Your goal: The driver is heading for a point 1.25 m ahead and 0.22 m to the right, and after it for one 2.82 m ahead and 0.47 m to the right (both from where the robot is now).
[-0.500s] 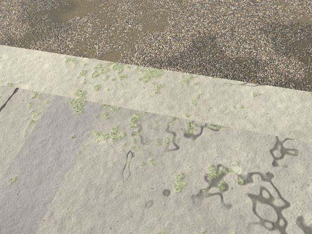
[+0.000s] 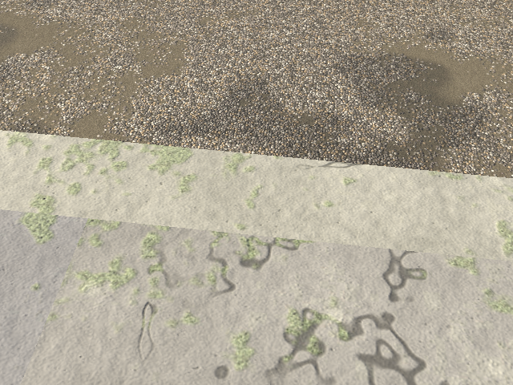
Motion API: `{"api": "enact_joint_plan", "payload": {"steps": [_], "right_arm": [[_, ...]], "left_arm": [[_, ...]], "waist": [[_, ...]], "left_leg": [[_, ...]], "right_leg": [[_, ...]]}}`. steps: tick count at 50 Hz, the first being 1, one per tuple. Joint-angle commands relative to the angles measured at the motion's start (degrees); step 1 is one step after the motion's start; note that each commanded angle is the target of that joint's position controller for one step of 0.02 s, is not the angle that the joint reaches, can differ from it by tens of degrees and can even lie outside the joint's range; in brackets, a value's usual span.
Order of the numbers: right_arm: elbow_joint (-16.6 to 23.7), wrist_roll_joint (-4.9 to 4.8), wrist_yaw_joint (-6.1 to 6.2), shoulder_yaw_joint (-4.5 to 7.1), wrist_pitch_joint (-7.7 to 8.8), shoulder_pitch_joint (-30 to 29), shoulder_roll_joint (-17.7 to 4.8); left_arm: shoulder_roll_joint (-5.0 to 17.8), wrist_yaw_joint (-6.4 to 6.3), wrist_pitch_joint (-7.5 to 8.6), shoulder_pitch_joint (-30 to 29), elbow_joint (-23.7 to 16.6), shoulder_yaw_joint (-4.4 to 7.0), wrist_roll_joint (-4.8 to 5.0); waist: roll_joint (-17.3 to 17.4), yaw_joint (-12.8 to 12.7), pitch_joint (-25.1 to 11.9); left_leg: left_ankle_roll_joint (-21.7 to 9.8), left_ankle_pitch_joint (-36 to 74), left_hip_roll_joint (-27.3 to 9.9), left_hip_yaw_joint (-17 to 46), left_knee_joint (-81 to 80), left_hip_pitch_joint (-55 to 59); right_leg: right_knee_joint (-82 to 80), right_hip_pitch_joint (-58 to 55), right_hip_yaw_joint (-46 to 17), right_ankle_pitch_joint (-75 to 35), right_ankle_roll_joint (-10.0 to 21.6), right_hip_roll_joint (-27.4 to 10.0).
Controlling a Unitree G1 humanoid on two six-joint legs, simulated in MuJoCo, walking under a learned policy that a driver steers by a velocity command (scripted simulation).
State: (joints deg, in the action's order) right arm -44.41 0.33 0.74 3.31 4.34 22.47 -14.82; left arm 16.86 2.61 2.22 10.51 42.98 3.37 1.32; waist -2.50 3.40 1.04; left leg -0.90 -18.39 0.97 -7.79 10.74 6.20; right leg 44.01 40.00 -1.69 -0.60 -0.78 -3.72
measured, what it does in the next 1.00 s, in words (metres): walks ahead, turning right: right foot, then left foot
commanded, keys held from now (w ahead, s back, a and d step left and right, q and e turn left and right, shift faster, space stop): w+e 0.62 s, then w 0.26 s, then w+q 0.12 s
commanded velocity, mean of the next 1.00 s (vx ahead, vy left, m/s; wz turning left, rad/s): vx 0.49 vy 0.00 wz -0.42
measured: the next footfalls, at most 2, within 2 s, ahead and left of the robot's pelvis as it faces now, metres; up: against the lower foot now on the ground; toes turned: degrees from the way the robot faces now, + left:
right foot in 0.14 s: +0.25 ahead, -0.13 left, +0.00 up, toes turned -7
left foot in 0.62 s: +0.57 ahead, +0.02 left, +0.00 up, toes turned -25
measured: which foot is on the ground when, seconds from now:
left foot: down 0.00-0.16, up 0.18-0.60, down 0.62-1.00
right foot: up 0.00-0.12, down 0.14-0.64, up 0.66-1.00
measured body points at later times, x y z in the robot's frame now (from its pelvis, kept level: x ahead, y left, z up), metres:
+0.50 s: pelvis +0.28 -0.05 +0.01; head +0.31 -0.07 +0.46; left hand +0.43 +0.21 -0.10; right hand +0.41 -0.35 -0.07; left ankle +0.51 +0.08 -0.68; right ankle +0.22 -0.12 -0.74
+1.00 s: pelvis +0.55 -0.11 +0.01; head +0.57 -0.12 +0.45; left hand +0.85 +0.00 -0.07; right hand +0.42 -0.35 -0.12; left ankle +0.53 +0.03 -0.74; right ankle +0.62 -0.31 -0.70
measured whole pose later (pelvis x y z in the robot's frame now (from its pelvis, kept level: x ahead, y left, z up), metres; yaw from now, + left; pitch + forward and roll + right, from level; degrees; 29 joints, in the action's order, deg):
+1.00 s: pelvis +0.55 -0.11 +0.01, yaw -26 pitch +1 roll +2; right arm -47.2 -1.4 -0.8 2.9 4.6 23.2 -15.2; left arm 15.0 1.3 3.1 4.9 37.6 2.0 0.9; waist -2.1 6.2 1.5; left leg -0.8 -15.4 1.7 -1.5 17.0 -3.0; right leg 37.3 34.0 -3.0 3.9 -0.5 -3.9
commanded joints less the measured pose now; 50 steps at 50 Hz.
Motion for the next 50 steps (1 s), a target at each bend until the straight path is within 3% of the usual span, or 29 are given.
{"api": "enact_joint_plan", "payload": {"steps": [1, 3, 5, 6, 7, 8, 9, 10, 11, 12, 13, 14, 17, 20, 23, 27, 29, 30, 31, 32, 33, 34, 35, 36, 37, 39, 41, 45, 50], "right_arm": [[2.00, -0.81, 0.30, 2.54, 0.56, -0.53, -9.94], [1.34, -1.08, 0.37, 2.79, -0.13, -0.58, -10.93], [1.31, -1.08, 0.86, 3.23, -1.02, -0.92, -12.85], [1.48, -1.02, 1.13, 3.29, -1.56, -1.31, -13.43], [1.90, -1.17, 1.44, 2.99, -1.53, -1.38, -13.31], [4.46, 0.34, 0.99, 1.09, -0.51, 2.76, -7.64], [5.49, 0.22, 0.09, -0.56, 1.64, 3.55, -4.88], [7.07, -2.13, -0.72, 1.00, 3.13, -4.63, -10.29], [8.74, -3.10, -0.88, 0.72, 3.90, -8.14, -10.18], [8.60, -1.90, -0.48, 0.60, 4.18, -8.72, -9.45], [8.05, -0.67, -0.16, 1.05, 3.78, -7.81, -9.72], [7.76, -0.29, -0.23, 1.19, 3.01, -6.34, -9.70], [7.50, 0.80, -0.04, 0.88, 1.27, -5.51, -8.21], [9.58, 0.96, 0.16, 0.08, 1.24, -12.75, -6.45], [11.00, 0.24, -0.50, -0.54, 1.99, -19.91, -5.21], [11.84, -0.85, -1.61, 0.44, 2.89, -22.31, -7.95], [11.35, -1.07, -1.80, 1.25, 3.30, -19.54, -9.35], [10.26, -1.02, -1.60, 1.87, 3.53, -15.23, -10.01], [9.57, -0.20, -1.18, 2.74, 3.88, -9.10, -11.99], [8.84, 1.36, -0.79, 3.73, 3.81, -1.93, -16.47], [6.24, 0.46, -1.56, 4.17, 2.97, 2.32, -16.42], [6.93, -0.24, -1.85, 2.75, 2.74, 0.17, -11.02], [7.07, -0.16, -1.74, 2.09, 2.22, -2.44, -8.99], [6.91, 0.09, -1.71, 1.66, 1.83, -4.92, -7.92], [6.53, 0.34, -1.62, 1.20, 1.78, -6.32, -6.64], [5.76, 0.24, -1.55, 0.84, 2.02, -7.00, -5.57], [4.53, -0.21, -1.65, 1.05, 2.23, -6.40, -6.46], [2.99, -1.11, -1.45, 1.70, 1.88, -5.43, -9.15], [0.51, -2.32, -1.14, 2.24, 0.80, -1.21, -11.37]], "left_arm": [[1.17, 1.31, 1.30, -11.12, -8.09, -0.66, 0.05], [2.22, 1.96, 1.35, -11.42, -9.36, -0.33, 0.15], [4.76, 1.98, 0.94, -7.05, -9.38, 0.94, 0.14], [7.26, 1.65, 0.66, 0.18, -7.94, 2.30, 0.30], [10.41, 0.70, 0.21, 8.98, -6.05, 4.06, 0.47], [16.63, -0.58, -0.35, 15.10, -5.19, 5.64, 0.22], [16.45, -0.62, 0.26, 14.01, -6.54, 4.97, 0.58], [12.09, -0.55, 0.74, 13.24, -6.48, 3.68, -0.10], [10.58, -0.63, 1.14, 10.59, -6.14, 3.17, -0.24], [9.28, -0.71, 1.33, 6.46, -6.67, 2.65, -0.24], [7.65, -0.88, 1.48, 3.24, -7.55, 2.15, -0.81], [7.25, -1.09, 1.49, 1.33, -8.58, 1.97, -1.43], [7.72, -1.72, 1.98, 0.83, -8.04, 2.16, -0.92], [8.84, -2.57, 1.83, 2.92, -6.90, 2.44, -0.65], [9.77, -3.07, 1.20, 6.02, -5.61, 2.76, 0.01], [9.31, -3.42, 0.38, 8.96, -4.28, 2.75, 0.49], [9.24, -3.46, 0.01, 8.43, -4.37, 2.89, 0.14], [8.19, -3.38, -0.15, 7.88, -4.57, 2.59, 0.00], [5.30, -3.09, 0.02, 8.24, -4.98, 1.55, -0.34], [0.99, -2.96, 0.40, 13.27, -6.08, 0.18, -0.30], [2.12, -3.10, 0.86, 16.52, -6.67, -0.20, 0.83], [7.33, -3.19, 0.77, 13.88, -5.34, 1.00, 1.34], [8.42, -3.18, 0.62, 8.54, -6.19, 1.31, 0.83], [7.76, -3.14, 0.74, 5.81, -6.98, 1.31, 0.30], [6.95, -2.92, 0.84, 4.30, -7.38, 1.45, 0.01], [4.53, -2.35, 0.70, 5.16, -6.98, 1.08, 0.07], [3.09, -2.26, 0.53, 4.61, -6.83, 0.69, -0.41], [0.47, -1.70, 1.01, -2.52, -8.17, -0.64, -0.81], [2.31, -1.11, 2.17, -8.68, -9.96, -0.10, -0.18]], "waist": [[6.09, 1.51, 7.71], [6.68, 0.25, 6.35], [9.37, -3.13, 0.80], [9.59, -7.26, -3.89], [7.78, -12.13, -8.61], [-5.36, -10.85, -15.75], [-8.62, -8.54, -26.07], [-3.45, -11.77, -20.56], [-1.28, -10.12, -11.91], [3.18, -6.96, -6.28], [2.36, -4.53, -3.82], [0.51, -2.79, -2.90], [0.04, -1.47, -1.43], [-0.22, -3.87, 0.53], [-1.11, -7.09, 0.23], [-2.57, -7.36, -0.72], [-4.46, -5.34, -1.39], [-4.64, -2.85, -2.78], [-2.59, 0.23, -8.03], [8.76, 0.41, -17.43], [22.71, -0.27, -20.44], [14.40, 1.13, -13.46], [9.64, 1.44, -7.37], [7.32, 0.57, -3.56], [7.56, -0.53, -1.17], [9.04, -2.27, -0.63], [8.92, -2.93, -0.51], [7.37, -1.12, 0.46], [7.14, 0.06, 1.73]], "left_leg": [[-7.46, 21.93, -15.96, 1.73, -4.51, -5.38], [-6.54, 35.36, -16.74, -0.08, -0.05, -1.63], [-5.16, 58.90, -16.76, -1.73, 10.12, 1.04], [-4.14, 65.12, -15.85, -2.72, 20.19, -0.61], [-2.18, 60.74, -13.89, -3.63, 33.35, -9.26], [1.13, 23.45, -7.84, -2.65, 55.87, -32.51], [2.47, -14.93, 2.29, 9.48, 70.12, -44.40], [1.20, -11.21, -1.10, 15.48, 72.12, -50.18], [-0.02, -6.37, -3.52, 14.28, 68.29, -51.43], [-0.10, -2.88, -5.93, 13.60, 62.66, -49.32], [0.23, -0.39, -7.59, 13.60, 58.59, -45.30], [0.76, 1.18, -8.20, 13.66, 57.41, -42.04], [3.80, 4.51, -8.05, 11.67, 51.48, -39.82], [5.53, 15.51, -6.71, 11.00, 38.59, -40.25], [5.90, 23.74, -3.34, 10.28, 25.90, -35.64], [4.57, 21.10, -2.03, 13.03, 18.74, -33.65], [2.60, 15.22, -1.75, 12.97, 17.57, -30.00], [1.05, 14.63, -1.52, 11.84, 15.35, -23.97], [-1.78, 13.25, -5.55, 14.72, 15.28, -12.75], [-8.51, 6.10, -18.27, 32.01, 14.58, 7.42], [-13.92, -9.86, -25.23, 54.04, 7.64, 13.60], [-12.30, -17.10, -23.34, 51.08, 5.56, 8.68], [-10.46, -12.12, -20.83, 42.19, 5.55, 2.31], [-9.91, -4.08, -18.08, 35.36, 4.82, -4.14], [-9.82, 1.89, -16.04, 30.78, 3.56, -8.38], [-10.01, 8.87, -13.80, 25.30, 1.51, -12.05], [-11.44, 14.95, -13.58, 21.96, 0.17, -13.02], [-11.55, 21.37, -12.62, 16.03, -0.94, -14.13], [-10.69, 20.11, -13.24, 16.82, 2.08, -15.18]], "right_leg": [[-6.30, 0.63, 2.71, -0.99, 1.98, 0.09], [-8.57, -1.58, 4.87, 3.26, 4.29, 1.81], [-7.89, -9.81, 8.20, 8.81, 6.93, 5.85], [-8.56, -19.56, 9.11, 9.56, 8.59, 8.28], [-11.09, -35.15, 6.79, 7.62, 10.89, 9.04], [-11.50, -58.69, -16.87, 11.84, 18.41, -5.01], [-23.13, -66.75, -47.10, 24.52, 26.72, -15.87], [-27.56, -62.55, -42.51, 26.93, 22.67, -14.39], [-28.40, -53.59, -34.70, 24.60, 20.15, -12.32], [-28.93, -43.77, -28.40, 18.80, 18.50, -9.75], [-29.86, -36.72, -23.55, 13.17, 17.62, -7.29], [-31.31, -31.78, -21.58, 10.41, 17.69, -5.80], [-33.17, -23.75, -16.35, 3.25, 18.45, -3.96], [-32.73, -21.13, -12.84, 3.79, 16.34, -1.16], [-30.77, -21.22, -12.72, 7.28, 14.07, -0.06], [-24.79, -28.49, -19.58, 10.49, 12.86, -2.88], [-20.85, -30.84, -22.70, 8.70, 11.63, -3.94], [-17.40, -30.21, -22.40, 7.18, 10.38, -2.57], [-7.40, -27.40, -19.59, 7.16, 8.34, 0.65], [11.45, -13.26, -11.90, 18.91, 4.43, 7.40], [25.20, 0.14, -8.15, 34.36, 2.44, 8.82], [30.69, 4.42, -9.93, 30.09, 2.05, 5.79], [31.66, 5.05, -7.75, 25.67, 1.76, 4.08], [29.32, 3.78, -6.96, 22.45, 1.71, 2.61], [26.26, 2.30, -6.92, 20.11, 1.72, 1.08], [22.23, -1.21, -5.26, 18.45, 1.57, -0.10], [17.04, -1.55, -3.44, 17.29, 1.04, -0.76], [1.08, -4.25, -0.89, 7.21, 0.53, -1.54], [-10.05, -12.22, 0.13, 2.47, 0.42, 1.66]]}}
